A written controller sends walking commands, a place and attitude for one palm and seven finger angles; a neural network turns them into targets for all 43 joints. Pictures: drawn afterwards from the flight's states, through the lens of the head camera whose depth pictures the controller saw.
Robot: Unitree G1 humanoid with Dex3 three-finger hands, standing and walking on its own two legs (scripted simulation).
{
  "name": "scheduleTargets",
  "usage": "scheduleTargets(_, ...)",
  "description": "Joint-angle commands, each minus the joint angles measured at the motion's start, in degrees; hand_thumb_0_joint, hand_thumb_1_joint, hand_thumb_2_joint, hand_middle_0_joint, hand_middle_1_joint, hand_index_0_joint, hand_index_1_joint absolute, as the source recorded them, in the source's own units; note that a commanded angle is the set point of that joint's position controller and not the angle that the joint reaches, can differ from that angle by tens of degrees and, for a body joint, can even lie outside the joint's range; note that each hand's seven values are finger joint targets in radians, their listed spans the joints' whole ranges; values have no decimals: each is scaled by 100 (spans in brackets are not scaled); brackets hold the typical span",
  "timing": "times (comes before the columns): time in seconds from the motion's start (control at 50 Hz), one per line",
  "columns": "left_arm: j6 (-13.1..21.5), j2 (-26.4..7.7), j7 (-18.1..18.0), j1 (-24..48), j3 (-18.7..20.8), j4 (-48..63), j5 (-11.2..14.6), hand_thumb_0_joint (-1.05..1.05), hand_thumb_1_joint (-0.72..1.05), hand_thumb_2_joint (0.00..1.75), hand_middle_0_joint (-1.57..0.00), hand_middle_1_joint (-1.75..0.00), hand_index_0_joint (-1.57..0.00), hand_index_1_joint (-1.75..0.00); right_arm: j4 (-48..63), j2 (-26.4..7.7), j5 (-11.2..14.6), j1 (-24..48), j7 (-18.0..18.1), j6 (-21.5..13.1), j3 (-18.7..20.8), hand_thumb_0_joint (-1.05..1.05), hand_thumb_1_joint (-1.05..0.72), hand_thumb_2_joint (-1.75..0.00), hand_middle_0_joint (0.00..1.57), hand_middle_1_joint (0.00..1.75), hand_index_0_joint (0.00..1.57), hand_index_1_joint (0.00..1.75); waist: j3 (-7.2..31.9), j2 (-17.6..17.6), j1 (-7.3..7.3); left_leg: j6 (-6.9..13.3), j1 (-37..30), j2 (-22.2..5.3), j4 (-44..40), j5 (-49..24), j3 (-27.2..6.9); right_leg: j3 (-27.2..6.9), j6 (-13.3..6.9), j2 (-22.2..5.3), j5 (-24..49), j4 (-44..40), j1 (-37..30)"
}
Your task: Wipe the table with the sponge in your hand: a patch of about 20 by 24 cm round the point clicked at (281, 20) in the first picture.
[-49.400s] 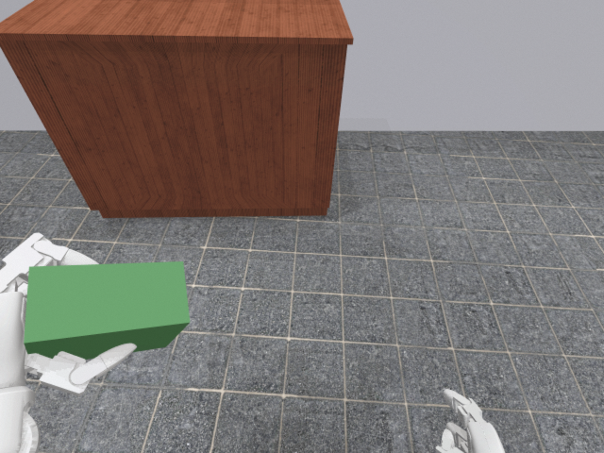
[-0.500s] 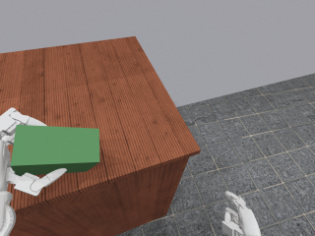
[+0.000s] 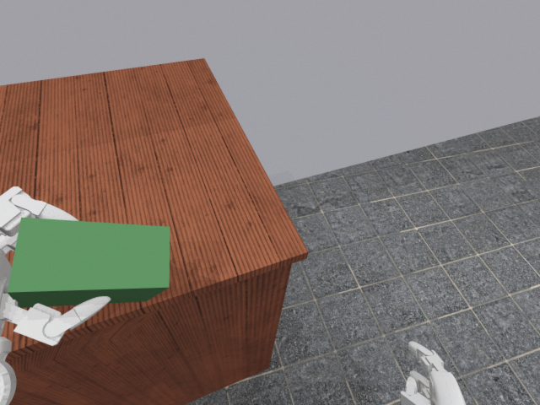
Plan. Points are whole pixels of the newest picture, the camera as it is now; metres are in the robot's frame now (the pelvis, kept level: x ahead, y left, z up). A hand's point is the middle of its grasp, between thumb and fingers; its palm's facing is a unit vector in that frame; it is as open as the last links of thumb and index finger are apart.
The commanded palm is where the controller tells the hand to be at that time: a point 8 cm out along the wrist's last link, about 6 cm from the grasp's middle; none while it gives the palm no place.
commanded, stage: shuffle to correct the standing spot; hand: left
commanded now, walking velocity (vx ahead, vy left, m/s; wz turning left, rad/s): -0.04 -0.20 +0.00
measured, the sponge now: (117, 267) +0.23 +0.19 +0.14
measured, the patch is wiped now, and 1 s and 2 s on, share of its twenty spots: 0.00 0.00 0.00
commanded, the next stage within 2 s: none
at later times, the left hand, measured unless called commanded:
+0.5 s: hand (61, 273) +0.21 +0.23 +0.17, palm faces +0.34 -0.85 -0.39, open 10.5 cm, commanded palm +0.15 +0.27 +0.18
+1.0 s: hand (64, 268) +0.22 +0.23 +0.17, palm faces +0.33 -0.85 -0.41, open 10.5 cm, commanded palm +0.15 +0.27 +0.18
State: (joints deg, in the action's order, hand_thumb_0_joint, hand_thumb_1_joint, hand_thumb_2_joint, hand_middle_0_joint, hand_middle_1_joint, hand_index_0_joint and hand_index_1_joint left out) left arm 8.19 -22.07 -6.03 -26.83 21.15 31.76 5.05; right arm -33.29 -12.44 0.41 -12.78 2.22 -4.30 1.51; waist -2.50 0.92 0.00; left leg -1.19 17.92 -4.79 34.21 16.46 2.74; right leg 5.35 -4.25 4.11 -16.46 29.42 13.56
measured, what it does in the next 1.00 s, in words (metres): stands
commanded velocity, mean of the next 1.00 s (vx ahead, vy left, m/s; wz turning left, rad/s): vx -0.04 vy -0.20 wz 0.00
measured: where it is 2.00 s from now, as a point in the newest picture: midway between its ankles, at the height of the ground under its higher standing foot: outside the picture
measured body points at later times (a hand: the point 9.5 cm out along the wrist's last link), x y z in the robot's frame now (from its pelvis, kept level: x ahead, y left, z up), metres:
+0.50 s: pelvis +0.00 -0.01 +0.00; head +0.03 +0.00 +0.45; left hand +0.19 +0.28 +0.19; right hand +0.17 -0.24 -0.08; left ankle +0.02 +0.13 -0.73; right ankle -0.01 -0.07 -0.73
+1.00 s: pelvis +0.00 -0.01 +0.00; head +0.04 +0.01 +0.45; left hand +0.19 +0.27 +0.19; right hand +0.17 -0.24 -0.08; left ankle +0.02 +0.13 -0.73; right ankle -0.01 -0.07 -0.73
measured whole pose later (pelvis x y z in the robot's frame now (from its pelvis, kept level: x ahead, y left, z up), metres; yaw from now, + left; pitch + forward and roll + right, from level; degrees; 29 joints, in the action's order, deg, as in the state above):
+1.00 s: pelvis +0.00 -0.01 +0.00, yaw +1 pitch +0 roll -2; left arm 8.1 -23.9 -5.6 -27.5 21.2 33.0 5.2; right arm -32.4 -10.8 0.4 -12.1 2.0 -3.6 0.3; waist -4.3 0.4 -0.1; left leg -2.1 17.5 -5.1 32.8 15.3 1.2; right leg 6.8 -4.6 4.7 -15.5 27.1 12.2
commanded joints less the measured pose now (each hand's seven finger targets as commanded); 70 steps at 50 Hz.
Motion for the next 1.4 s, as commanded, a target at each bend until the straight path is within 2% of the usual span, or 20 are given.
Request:
scheduleTargets(0.0,371,-990,-82,214,698,1209,46,0,10,130,-120,-160,-120,-160,908,-635,11,481,77,-286,239,0,-90,-90,20,30,20,30,787,-418,11,389,-432,-415,-406,-1277,-546,-774,185,-829,1383,-478,-142)
scheduleTargets(0.08,382,-1071,-49,167,762,1318,28,0,10,130,-120,-160,-120,-160,952,-646,39,491,77,-295,265,0,-90,-90,20,30,20,30,881,-683,25,407,-498,-569,-500,-1695,-682,-661,274,-736,1550,-380,-328)
scheduleTargets(0.12,388,-1052,-20,65,766,1275,38,0,10,130,-120,-160,-120,-160,965,-663,20,421,60,-297,282,0,-90,-90,20,30,20,30,931,-621,39,412,-463,-609,-468,-1779,-645,-596,350,-702,1602,-445,-460)
scheduleTargets(0.26,346,-1019,-31,167,699,1222,80,0,10,130,-120,-160,-120,-160,952,-625,26,378,54,-277,262,0,-90,-90,20,30,20,30,762,-181,-20,316,-283,-284,-281,-454,-438,-992,98,-966,959,-707,-105)
scheduleTargets(0.32,337,-1078,-79,229,744,1211,76,0,10,130,-120,-160,-120,-160,926,-617,8,419,80,-263,230,0,-90,-90,20,30,20,30,638,-250,-28,351,-253,-312,-411,-280,-493,-1001,86,-939,643,-739,48)
scheduleTargets(0.52,335,-1069,-72,247,711,1292,39,0,10,130,-120,-160,-120,-160,941,-633,18,433,77,-260,243,0,-90,-90,20,30,20,30,794,-573,2,410,-352,-560,-536,-1211,-682,-712,249,-785,1260,-532,-336)
scheduleTargets(0.68,289,-1093,-148,131,745,1263,80,0,10,130,-120,-160,-120,-160,915,-577,55,440,59,-215,232,0,-90,-90,20,30,20,30,715,-134,-51,284,-344,-173,-66,-605,-360,-1194,-18,-1197,1202,-816,-118)
scheduleTargets(0.74,312,-1059,-144,185,715,1238,83,0,10,130,-120,-160,-120,-160,907,-585,33,416,55,-206,228,0,-90,-90,20,30,20,30,657,-109,-42,310,-254,-215,-183,-550,-381,-1086,44,-1153,978,-795,-125)
scheduleTargets(0.78,319,-1082,-157,292,693,1351,67,0,10,130,-120,-160,-120,-160,906,-589,42,513,82,-210,206,0,-90,-90,20,30,20,30,533,-398,-49,347,-407,-328,-417,-762,-550,-1001,40,-1062,955,-682,24)
scheduleTargets(0.84,351,-1089,-123,285,723,1298,43,0,10,130,-120,-160,-120,-160,922,-629,13,499,79,-207,206,0,-90,-90,20,30,20,30,591,-710,-13,475,-195,-702,-841,-1039,-953,-644,308,-716,886,-426,-286)
scheduleTargets(0.88,354,-1123,-110,277,738,1389,13,0,10,130,-120,-160,-120,-160,951,-611,29,530,87,-216,195,0,-90,-90,20,30,20,30,651,-989,-4,500,-307,-813,-934,-1488,-1063,-545,329,-643,1008,-384,-422)
scheduleTargets(0.92,346,-1100,-82,126,760,1281,14,0,10,130,-120,-160,-120,-160,950,-630,10,429,63,-207,221,0,-90,-90,20,30,20,30,791,-858,16,481,-299,-816,-829,-1668,-972,-480,357,-626,1101,-507,-650)
scheduleTargets(0.98,295,-1094,-83,-67,785,1250,49,0,10,130,-120,-160,-120,-160,976,-610,58,395,38,-199,236,0,-90,-90,20,30,20,30,922,-587,-14,367,-438,-614,-549,-1638,-728,-605,222,-778,1504,-670,-710)
scheduleTargets(1.04,280,-1071,-91,-47,768,1242,101,0,10,130,-120,-160,-120,-160,963,-617,53,327,28,-177,265,0,-90,-90,20,30,20,30,967,-205,-52,278,-300,-340,-179,-955,-442,-918,66,-1066,1527,-746,-569)
scheduleTargets(1.1,250,-979,-151,-19,651,1217,119,0,10,130,-120,-160,-120,-160,903,-568,48,331,41,-158,213,0,-90,-90,20,30,20,30,811,-55,-98,251,-329,-180,-57,-631,-360,-1149,-121,-1265,1275,-827,-228)
scheduleTargets(1.14,257,-1096,-162,31,739,1226,106,0,10,130,-120,-160,-120,-160,924,-565,36,408,62,-174,217,0,-90,-90,20,30,20,30,674,3,-66,292,-357,-238,-168,-600,-383,-1134,-27,-1228,1128,-838,-83)
scheduleTargets(1.18,266,-1106,-182,244,707,1338,82,0,10,130,-120,-160,-120,-160,904,-572,46,507,88,-165,193,0,-90,-90,20,30,20,30,567,-257,-72,320,-399,-333,-400,-756,-543,-1029,-18,-1143,1008,-743,-31)
scheduleTargets(1.28,306,-1121,-157,295,723,1312,24,0,10,130,-120,-160,-120,-160,920,-584,23,536,97,-152,173,0,-90,-90,20,30,20,30,561,-761,-30,460,-186,-712,-864,-1143,-965,-667,302,-764,973,-524,-395)
scheduleTargets(1.32,308,-1081,-128,189,720,1228,23,0,10,130,-120,-160,-120,-160,946,-611,25,481,76,-167,206,0,-90,-90,20,30,20,30,648,-707,-4,460,-193,-709,-788,-1069,-856,-660,357,-737,1010,-604,-481)
scheduleTargets(1.38,282,-1043,-137,121,695,1229,41,0,10,130,-120,-160,-120,-160,955,-588,57,441,55,-167,214,0,-90,-90,20,30,20,30,715,-556,-41,363,-234,-515,-600,-842,-699,-810,185,-877,1082,-716,-474)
